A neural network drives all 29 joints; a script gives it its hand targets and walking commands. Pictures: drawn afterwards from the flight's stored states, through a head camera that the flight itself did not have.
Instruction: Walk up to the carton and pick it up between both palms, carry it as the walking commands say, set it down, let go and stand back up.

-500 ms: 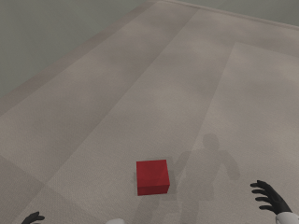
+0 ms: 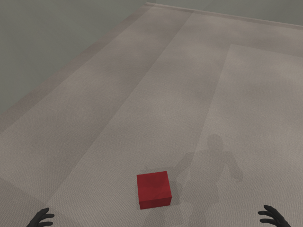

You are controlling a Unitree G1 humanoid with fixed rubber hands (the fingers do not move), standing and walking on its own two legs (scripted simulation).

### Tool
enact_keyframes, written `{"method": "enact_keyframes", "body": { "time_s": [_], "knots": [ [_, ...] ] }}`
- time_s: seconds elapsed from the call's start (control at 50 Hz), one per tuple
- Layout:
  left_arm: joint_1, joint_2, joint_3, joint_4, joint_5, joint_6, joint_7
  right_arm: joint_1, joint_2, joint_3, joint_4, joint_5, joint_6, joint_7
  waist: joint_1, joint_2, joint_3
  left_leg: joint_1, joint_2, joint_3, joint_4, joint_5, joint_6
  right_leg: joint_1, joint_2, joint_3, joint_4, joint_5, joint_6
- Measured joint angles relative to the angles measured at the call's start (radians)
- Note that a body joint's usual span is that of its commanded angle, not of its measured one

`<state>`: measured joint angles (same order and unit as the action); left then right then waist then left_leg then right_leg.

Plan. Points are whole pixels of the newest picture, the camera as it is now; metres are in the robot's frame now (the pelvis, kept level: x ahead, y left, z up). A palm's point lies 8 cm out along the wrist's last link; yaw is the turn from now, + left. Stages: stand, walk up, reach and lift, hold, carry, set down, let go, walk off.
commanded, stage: walk up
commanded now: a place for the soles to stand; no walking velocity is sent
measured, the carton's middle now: (153, 190) +0.44 +0.00 -0.70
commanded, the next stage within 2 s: stand in 1.72 s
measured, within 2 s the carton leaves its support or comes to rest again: neither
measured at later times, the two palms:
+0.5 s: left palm out of the picture +0.12 +0.32 -0.11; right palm (287, 224) +0.14 -0.34 -0.09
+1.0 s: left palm (47, 215) +0.18 +0.29 -0.08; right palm (279, 195) +0.21 -0.36 -0.10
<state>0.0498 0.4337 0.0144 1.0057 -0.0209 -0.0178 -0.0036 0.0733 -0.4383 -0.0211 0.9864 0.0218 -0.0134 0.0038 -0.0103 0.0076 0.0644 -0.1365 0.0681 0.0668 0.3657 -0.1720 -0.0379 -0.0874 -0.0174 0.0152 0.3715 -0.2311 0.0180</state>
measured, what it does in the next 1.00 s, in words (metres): steps on the spot: right foot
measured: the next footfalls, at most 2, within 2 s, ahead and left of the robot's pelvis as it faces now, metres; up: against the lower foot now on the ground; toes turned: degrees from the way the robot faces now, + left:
right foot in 0.60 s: +0.11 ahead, -0.16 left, +0.00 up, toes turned +10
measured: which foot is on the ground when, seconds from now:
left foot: down 0.00-1.00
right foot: down 0.00-0.44, up 0.46-0.58, down 0.60-1.00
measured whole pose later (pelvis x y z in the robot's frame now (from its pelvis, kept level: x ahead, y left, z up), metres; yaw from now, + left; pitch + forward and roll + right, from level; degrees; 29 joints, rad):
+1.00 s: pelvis +0.07 -0.04 +0.00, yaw +5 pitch -2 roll +0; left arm 0.03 0.42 0.04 0.96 -0.02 0.00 -0.01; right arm 0.10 -0.45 -0.02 0.97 0.01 0.00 -0.02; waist 0.00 0.02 0.07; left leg -0.09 0.07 -0.04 0.38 -0.25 -0.07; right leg -0.12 -0.03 -0.08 0.40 -0.25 0.00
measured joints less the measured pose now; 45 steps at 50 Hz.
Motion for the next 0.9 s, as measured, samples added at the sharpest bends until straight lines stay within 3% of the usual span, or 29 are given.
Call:
{"method": "enact_keyframes", "body": {
  "time_s": [0.08, 0.14, 0.2, 0.28, 0.38, 0.46, 0.52, 0.56, 0.6, 0.62, 0.66, 0.7, 0.76, 0.9],
  "knots": [
    [0.013, -0.013, 0.010, 0.023, 0.008, 0.002, -0.003, 0.005, 0.012, -0.008, 0.022, -0.008, -0.001, -0.003, 0.001, -0.002, -0.001, 0.003, 0.002, 0.001, -0.013, 0.009, 0.002, 0.003, 0.002, -0.001, -0.015, 0.011, -0.003],
    [0.045, -0.015, 0.037, -0.006, 0.026, 0.017, -0.017, 0.045, 0.016, -0.025, -0.007, -0.025, 0.004, -0.008, 0.002, -0.012, -0.010, -0.017, -0.001, -0.005, 0.040, -0.031, 0.019, -0.020, -0.004, -0.010, 0.050, -0.039, -0.020],
    [0.081, -0.009, 0.055, -0.038, 0.038, 0.026, -0.030, 0.092, 0.015, -0.036, -0.043, -0.036, 0.007, -0.013, 0.007, -0.025, -0.014, -0.033, -0.003, -0.010, 0.083, -0.058, 0.012, -0.044, -0.007, -0.012, 0.111, -0.075, -0.032],
    [0.119, -0.011, 0.062, -0.070, 0.049, 0.020, -0.034, 0.141, 0.003, -0.045, -0.073, -0.038, 0.007, -0.017, 0.006, -0.014, -0.006, -0.053, 0.017, -0.029, 0.141, -0.097, 0.002, -0.041, 0.010, -0.026, 0.130, -0.097, -0.019],
    [0.153, -0.013, 0.065, -0.103, 0.043, 0.023, -0.024, 0.157, -0.010, -0.038, -0.105, -0.027, 0.007, -0.022, 0.007, -0.007, 0.015, -0.082, -0.011, -0.041, 0.205, -0.161, 0.068, -0.017, 0.010, -0.050, 0.140, -0.129, -0.028],
    [0.158, -0.002, 0.060, -0.123, 0.038, 0.036, -0.014, 0.153, -0.002, -0.032, -0.137, -0.033, -0.014, -0.031, 0.016, -0.028, 0.030, -0.060, -0.027, -0.042, 0.184, -0.129, 0.018, -0.060, -0.006, -0.040, 0.258, -0.176, -0.027],
    [0.134, -0.005, 0.065, -0.160, 0.044, 0.043, -0.007, 0.167, -0.007, -0.036, -0.175, -0.040, -0.009, -0.042, 0.006, -0.018, 0.044, -0.051, -0.015, -0.052, 0.182, -0.145, 0.024, -0.142, 0.010, -0.022, 0.407, -0.320, -0.030],
    [0.115, -0.005, 0.063, -0.184, 0.039, 0.038, -0.006, 0.175, -0.015, -0.033, -0.194, -0.040, 0.004, -0.046, -0.008, -0.011, 0.053, -0.042, -0.005, -0.060, 0.177, -0.146, 0.014, -0.157, 0.001, -0.026, 0.343, -0.279, -0.034],
    [0.095, 0.003, 0.058, -0.193, 0.038, 0.029, -0.006, 0.175, -0.025, -0.026, -0.199, -0.029, 0.014, -0.039, -0.017, -0.009, 0.057, -0.046, 0.003, -0.069, 0.206, -0.164, -0.010, -0.132, -0.010, -0.031, 0.190, -0.052, -0.033],
    [0.085, 0.002, 0.056, -0.187, 0.037, 0.027, -0.004, 0.169, -0.027, -0.023, -0.193, -0.021, 0.017, -0.033, -0.021, -0.002, 0.058, -0.050, 0.009, -0.078, 0.226, -0.177, -0.010, -0.127, -0.006, -0.040, 0.188, -0.010, -0.023],
    [0.069, -0.003, 0.045, -0.181, 0.028, 0.026, -0.004, 0.162, -0.027, -0.016, -0.177, -0.008, 0.025, -0.031, -0.024, 0.007, 0.048, -0.048, -0.002, -0.104, 0.232, -0.231, 0.015, -0.120, -0.004, -0.049, 0.199, -0.053, -0.016],
    [0.051, -0.011, 0.031, -0.175, 0.019, 0.027, -0.004, 0.153, -0.029, -0.008, -0.158, -0.005, 0.025, -0.032, -0.023, 0.015, 0.039, -0.028, -0.008, -0.113, 0.184, -0.150, 0.022, -0.106, -0.005, -0.055, 0.190, -0.084, -0.015],
    [0.015, -0.017, 0.017, -0.161, 0.010, 0.025, -0.005, 0.130, -0.025, -0.002, -0.121, -0.006, 0.010, -0.025, -0.018, 0.015, 0.034, 0.001, -0.008, -0.116, 0.128, -0.131, -0.024, -0.084, -0.010, -0.063, 0.154, -0.074, -0.006],
    [-0.026, -0.014, 0.016, -0.102, 0.001, 0.020, -0.002, 0.058, -0.022, 0.000, -0.055, -0.004, 0.009, -0.024, -0.006, 0.015, 0.017, 0.028, 0.000, -0.111, 0.055, -0.102, -0.032, -0.048, -0.008, -0.085, 0.076, -0.040, -0.018]
  ]
}}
